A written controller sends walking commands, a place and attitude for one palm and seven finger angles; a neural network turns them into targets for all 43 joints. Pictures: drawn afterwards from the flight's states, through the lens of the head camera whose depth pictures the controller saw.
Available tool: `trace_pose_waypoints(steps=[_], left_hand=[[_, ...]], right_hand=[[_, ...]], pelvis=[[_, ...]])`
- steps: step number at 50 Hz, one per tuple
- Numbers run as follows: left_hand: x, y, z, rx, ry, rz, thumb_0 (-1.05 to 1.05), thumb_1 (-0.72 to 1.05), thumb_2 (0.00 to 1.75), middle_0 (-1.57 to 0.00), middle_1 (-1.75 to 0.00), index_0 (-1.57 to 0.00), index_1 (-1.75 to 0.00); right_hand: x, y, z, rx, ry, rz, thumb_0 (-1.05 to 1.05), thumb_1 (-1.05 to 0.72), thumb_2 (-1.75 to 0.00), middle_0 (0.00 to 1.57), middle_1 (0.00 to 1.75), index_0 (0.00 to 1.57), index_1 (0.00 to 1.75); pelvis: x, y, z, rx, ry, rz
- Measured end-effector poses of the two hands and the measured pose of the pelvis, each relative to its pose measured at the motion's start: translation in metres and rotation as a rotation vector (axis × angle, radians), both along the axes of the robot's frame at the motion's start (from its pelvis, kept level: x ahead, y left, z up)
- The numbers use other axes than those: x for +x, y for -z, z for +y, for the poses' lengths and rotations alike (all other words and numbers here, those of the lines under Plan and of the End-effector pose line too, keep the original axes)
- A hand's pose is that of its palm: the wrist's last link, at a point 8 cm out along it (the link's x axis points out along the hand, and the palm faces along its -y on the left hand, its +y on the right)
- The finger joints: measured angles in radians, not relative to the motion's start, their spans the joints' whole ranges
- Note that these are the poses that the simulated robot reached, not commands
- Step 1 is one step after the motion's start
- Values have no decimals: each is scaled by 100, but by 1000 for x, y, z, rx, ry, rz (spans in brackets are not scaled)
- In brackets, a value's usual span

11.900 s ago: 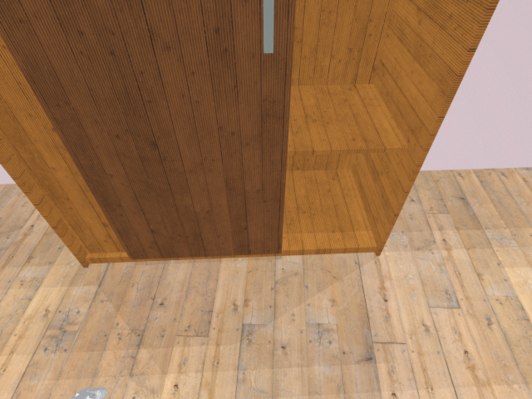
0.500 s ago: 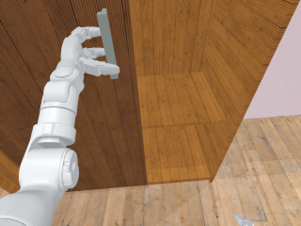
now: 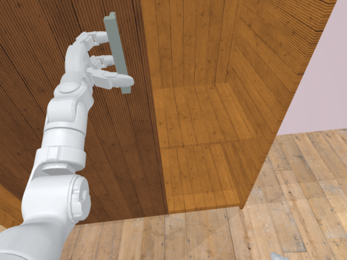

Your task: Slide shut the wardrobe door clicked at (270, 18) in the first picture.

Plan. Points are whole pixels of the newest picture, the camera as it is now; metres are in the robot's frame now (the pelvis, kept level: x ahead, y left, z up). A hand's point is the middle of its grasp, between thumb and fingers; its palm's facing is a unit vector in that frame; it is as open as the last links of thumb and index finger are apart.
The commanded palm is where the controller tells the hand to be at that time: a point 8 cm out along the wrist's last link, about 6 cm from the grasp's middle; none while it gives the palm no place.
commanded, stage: slide the fingers in behind the handle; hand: left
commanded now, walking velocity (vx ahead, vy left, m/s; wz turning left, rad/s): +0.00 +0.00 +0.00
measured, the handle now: (119, 55) +0.50 +0.13 +0.26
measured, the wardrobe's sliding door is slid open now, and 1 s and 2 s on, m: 0.43 0.43 0.43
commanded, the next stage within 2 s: move the hooked fingers beside the handle in 0.62 s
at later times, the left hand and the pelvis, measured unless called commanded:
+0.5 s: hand (108, 67) +0.42 +0.14 +0.27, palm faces +0.11 -0.99 +0.01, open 14.0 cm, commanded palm +0.41 +0.18 +0.26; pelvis -0.01 +0.00 +0.00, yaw +1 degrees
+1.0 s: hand (111, 66) +0.43 +0.13 +0.27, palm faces +0.13 -0.99 +0.01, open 14.0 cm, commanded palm +0.41 +0.18 +0.26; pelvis -0.01 +0.01 +0.00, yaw +1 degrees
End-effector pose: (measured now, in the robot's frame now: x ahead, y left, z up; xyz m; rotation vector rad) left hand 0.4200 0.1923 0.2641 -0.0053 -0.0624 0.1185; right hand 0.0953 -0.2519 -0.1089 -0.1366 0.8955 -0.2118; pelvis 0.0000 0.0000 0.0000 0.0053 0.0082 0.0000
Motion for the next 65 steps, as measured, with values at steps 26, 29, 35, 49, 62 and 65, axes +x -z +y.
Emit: trace_pose_waypoints(steps=[26, 29, 35, 49, 62, 65], left_hand=[[-22, -3, -4, -1, 3, 11, -1, -50, 29, -30, -120, -30, -120], [-20, -3, -5, 2, -8, 13, -1, -50, 29, -30, -121, -30, -121], [-19, -2, -6, 2, -20, 5, -1, -50, 30, -30, -120, -30, -125], [-14, -2, -7, 4, -13, 13, -1, -50, 30, -30, -120, -29, -126], [-12, 2, -8, -6, 5, 14, -1, -50, 30, -30, -120, -28, -121], [-11, 2, -8, -2, 6, 17, -1, -50, 30, -30, -120, -29, -121]], right_hand=[[41, -15, 16, 3, -81, -102, 1, -90, -90, 20, 30, 20, 30], [32, -10, 16, 6, -76, -76, 1, -90, -90, 20, 30, 20, 30], [13, -1, 16, 6, -70, -16, 1, -90, -90, 20, 30, 20, 30], [1, -1, 17, 4, -56, -16, 1, -90, -90, 20, 30, 20, 30], [14, -8, 15, 2, -47, -56, 1, -90, -90, 20, 30, 20, 30], [16, -9, 14, 1, -42, -59, 1, -90, -90, 20, 30, 20, 30]], pelvis=[[-8, 0, 0, -3, -24, -25], [-9, 1, 1, -4, -25, -22], [-11, 1, 3, -5, -28, -18], [-14, 0, 6, -6, -23, -13], [-10, 0, 5, -4, -9, -16], [-9, 0, 5, -4, -8, -15]])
